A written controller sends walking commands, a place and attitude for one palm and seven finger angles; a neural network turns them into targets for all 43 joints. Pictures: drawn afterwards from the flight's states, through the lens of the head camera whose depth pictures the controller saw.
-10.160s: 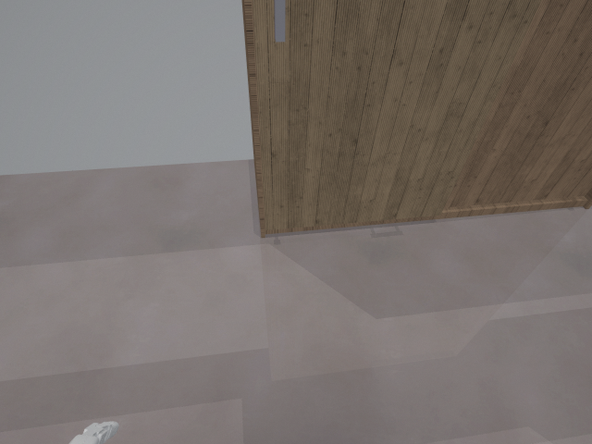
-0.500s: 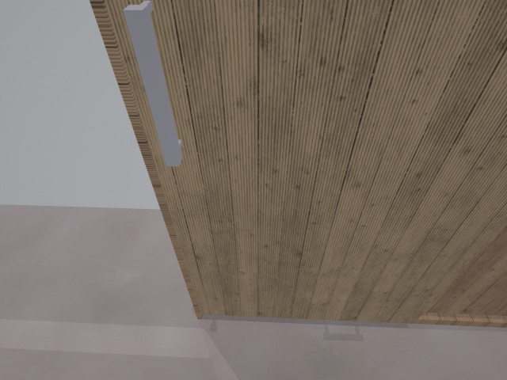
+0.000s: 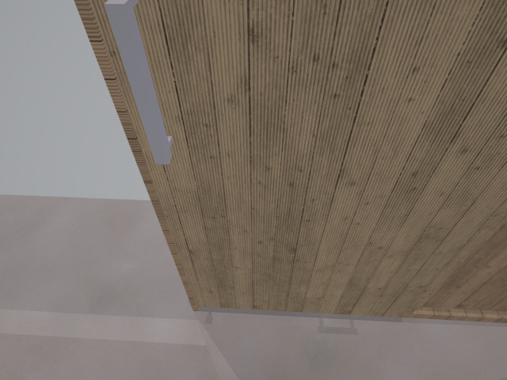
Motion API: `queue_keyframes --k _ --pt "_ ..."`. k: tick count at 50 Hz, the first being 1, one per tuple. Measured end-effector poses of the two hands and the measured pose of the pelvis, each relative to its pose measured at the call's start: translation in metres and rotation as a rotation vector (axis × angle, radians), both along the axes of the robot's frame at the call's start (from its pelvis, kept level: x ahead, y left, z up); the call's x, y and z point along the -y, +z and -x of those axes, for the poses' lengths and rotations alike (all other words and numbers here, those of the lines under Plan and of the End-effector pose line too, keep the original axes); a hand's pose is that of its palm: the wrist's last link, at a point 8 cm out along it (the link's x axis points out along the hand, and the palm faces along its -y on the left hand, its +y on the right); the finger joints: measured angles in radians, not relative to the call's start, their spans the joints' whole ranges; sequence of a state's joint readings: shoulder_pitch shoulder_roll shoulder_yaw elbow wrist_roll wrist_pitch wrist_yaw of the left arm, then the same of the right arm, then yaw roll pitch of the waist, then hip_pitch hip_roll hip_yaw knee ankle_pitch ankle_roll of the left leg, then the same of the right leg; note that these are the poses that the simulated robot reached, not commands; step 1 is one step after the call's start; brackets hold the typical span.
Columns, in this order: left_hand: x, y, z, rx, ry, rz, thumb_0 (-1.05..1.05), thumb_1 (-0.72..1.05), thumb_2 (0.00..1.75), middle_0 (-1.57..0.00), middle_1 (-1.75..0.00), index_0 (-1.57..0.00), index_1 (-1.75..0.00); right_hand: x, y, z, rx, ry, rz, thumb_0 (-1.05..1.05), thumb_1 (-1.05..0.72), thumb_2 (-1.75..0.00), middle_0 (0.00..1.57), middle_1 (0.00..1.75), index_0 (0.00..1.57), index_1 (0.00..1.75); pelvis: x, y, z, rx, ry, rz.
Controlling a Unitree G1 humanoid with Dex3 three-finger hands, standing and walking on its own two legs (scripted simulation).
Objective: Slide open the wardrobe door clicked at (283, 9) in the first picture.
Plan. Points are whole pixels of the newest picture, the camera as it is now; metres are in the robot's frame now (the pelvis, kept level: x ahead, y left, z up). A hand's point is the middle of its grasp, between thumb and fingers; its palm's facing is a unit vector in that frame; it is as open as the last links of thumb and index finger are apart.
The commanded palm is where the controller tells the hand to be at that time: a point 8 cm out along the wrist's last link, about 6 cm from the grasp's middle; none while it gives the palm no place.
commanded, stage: look again from close up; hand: left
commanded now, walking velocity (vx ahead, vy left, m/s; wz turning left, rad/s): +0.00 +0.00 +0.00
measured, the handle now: (149, 89) +0.49 +0.20 +0.23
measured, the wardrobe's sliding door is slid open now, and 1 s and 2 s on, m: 0.00 0.00 0.00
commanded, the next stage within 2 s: raise the hand with hooked fingers in 1.28 s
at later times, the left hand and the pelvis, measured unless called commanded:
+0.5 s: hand out of the picture +0.00 +0.17 -0.17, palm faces +0.03 -0.98 -0.20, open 7.4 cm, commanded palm none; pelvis +0.00 +0.00 +0.00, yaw +0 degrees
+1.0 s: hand out of the picture +0.00 +0.18 -0.17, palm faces +0.03 -0.98 -0.21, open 7.4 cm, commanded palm none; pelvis +0.00 +0.00 +0.00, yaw +0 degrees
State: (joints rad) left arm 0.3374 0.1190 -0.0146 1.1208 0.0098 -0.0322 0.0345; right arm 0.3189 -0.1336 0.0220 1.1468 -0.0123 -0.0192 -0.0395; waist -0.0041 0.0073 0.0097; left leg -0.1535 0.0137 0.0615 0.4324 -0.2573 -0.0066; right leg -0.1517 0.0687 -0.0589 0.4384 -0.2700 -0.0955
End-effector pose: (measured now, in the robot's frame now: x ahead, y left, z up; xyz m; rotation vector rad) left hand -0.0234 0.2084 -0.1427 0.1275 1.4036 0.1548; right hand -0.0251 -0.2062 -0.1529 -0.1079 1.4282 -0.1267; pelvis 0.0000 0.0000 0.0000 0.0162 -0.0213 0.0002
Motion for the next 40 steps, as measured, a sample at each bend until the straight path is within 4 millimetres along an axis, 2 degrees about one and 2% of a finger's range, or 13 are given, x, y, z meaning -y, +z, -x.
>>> queue_keyframes --k 10,29,40 --pt "0.0 0.0 -0.004 0.008 0.0 -0.003 0.0 0.91 0.9 -0.2 -0.3 -0.2 -0.3 0.0 0.001 -0.009 0.019 0.003 0.0 0.0 -0.91 -0.9 0.19 0.3 0.2 0.3 0.002 0.001 -0.001 -0.002 -0.001 0.003" --pt "-0.014 0.003 -0.015 0.026 -0.01 -0.023 0.0 0.91 0.9 -0.2 -0.3 -0.2 -0.3 -0.003 0.002 -0.004 0.0 0.008 0.003 0.0 -0.91 -0.9 0.19 0.3 0.2 0.3 -0.003 0.001 0.0 -0.005 0.0 0.0" --pt "-0.017 0.003 -0.018 0.031 -0.013 -0.026 0.0 0.91 0.9 -0.2 -0.3 -0.2 -0.3 0.001 0.003 -0.011 0.015 0.012 0.012 0.0 -0.91 -0.9 0.19 0.3 0.2 0.3 -0.003 0.002 0.0 -0.003 -0.001 -0.002"
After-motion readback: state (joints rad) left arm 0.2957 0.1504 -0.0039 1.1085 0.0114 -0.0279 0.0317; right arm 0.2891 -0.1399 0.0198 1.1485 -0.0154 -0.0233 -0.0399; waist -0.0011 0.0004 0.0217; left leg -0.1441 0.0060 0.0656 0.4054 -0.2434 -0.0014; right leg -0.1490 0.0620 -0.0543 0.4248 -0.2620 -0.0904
